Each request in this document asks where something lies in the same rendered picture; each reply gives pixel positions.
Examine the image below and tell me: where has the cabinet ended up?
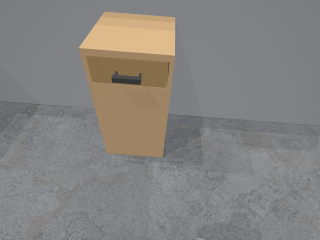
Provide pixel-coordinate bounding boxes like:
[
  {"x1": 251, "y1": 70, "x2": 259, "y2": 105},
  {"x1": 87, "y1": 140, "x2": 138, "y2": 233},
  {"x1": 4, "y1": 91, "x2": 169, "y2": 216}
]
[{"x1": 79, "y1": 11, "x2": 175, "y2": 158}]

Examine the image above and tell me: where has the handle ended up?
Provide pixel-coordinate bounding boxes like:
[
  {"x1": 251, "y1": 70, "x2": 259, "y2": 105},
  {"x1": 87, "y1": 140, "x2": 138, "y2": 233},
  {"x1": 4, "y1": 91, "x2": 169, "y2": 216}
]
[{"x1": 111, "y1": 71, "x2": 142, "y2": 85}]

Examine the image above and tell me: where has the drawer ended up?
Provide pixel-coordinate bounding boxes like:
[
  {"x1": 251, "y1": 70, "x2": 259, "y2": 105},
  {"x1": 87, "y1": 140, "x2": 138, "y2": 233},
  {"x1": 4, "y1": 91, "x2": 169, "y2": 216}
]
[{"x1": 86, "y1": 55, "x2": 169, "y2": 88}]

